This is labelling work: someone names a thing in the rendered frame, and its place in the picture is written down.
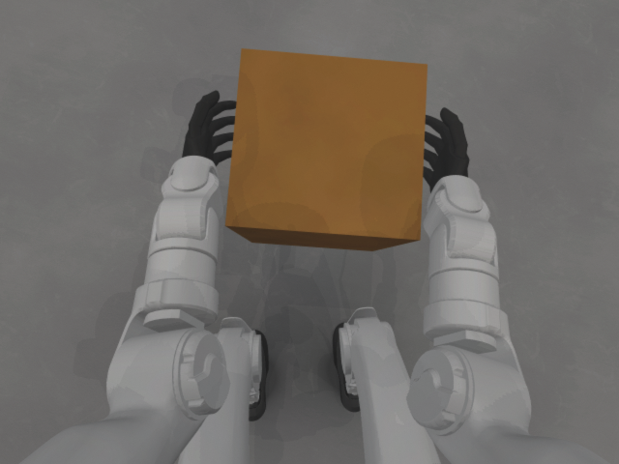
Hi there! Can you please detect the robot left foot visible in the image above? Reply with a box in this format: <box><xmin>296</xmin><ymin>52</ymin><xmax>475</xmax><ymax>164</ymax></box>
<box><xmin>249</xmin><ymin>330</ymin><xmax>269</xmax><ymax>421</ymax></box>

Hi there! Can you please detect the left robot shin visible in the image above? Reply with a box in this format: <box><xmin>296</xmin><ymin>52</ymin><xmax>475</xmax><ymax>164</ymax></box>
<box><xmin>214</xmin><ymin>317</ymin><xmax>260</xmax><ymax>402</ymax></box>

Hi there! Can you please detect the robot right upper arm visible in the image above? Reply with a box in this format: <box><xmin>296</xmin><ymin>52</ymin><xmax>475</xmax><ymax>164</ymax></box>
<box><xmin>406</xmin><ymin>345</ymin><xmax>610</xmax><ymax>464</ymax></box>

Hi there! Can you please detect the robot right forearm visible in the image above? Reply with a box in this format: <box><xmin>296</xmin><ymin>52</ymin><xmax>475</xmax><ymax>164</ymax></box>
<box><xmin>423</xmin><ymin>175</ymin><xmax>525</xmax><ymax>382</ymax></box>

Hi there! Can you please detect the robot left forearm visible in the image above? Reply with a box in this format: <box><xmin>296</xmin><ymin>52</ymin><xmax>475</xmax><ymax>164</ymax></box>
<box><xmin>106</xmin><ymin>156</ymin><xmax>223</xmax><ymax>404</ymax></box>

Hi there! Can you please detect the robot left hand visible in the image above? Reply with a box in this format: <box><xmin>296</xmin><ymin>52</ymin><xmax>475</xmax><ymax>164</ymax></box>
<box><xmin>182</xmin><ymin>90</ymin><xmax>236</xmax><ymax>166</ymax></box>

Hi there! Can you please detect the robot right hand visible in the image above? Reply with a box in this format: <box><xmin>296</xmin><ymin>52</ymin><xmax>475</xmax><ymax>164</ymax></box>
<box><xmin>423</xmin><ymin>107</ymin><xmax>469</xmax><ymax>193</ymax></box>

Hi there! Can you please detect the carton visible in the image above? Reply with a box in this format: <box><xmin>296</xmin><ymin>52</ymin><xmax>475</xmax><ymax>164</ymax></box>
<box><xmin>225</xmin><ymin>48</ymin><xmax>427</xmax><ymax>251</ymax></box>

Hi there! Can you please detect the robot left upper arm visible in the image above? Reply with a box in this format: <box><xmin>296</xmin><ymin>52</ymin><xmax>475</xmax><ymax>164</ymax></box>
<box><xmin>19</xmin><ymin>328</ymin><xmax>230</xmax><ymax>464</ymax></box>

